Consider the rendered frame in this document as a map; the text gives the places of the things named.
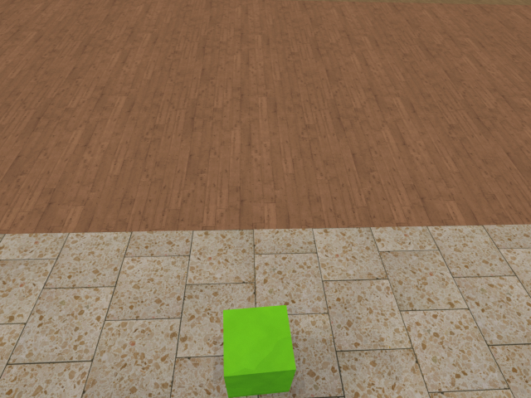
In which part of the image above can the carton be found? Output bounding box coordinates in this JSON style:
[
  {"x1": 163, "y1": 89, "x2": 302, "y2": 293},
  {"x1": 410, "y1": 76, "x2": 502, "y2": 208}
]
[{"x1": 223, "y1": 305, "x2": 296, "y2": 398}]

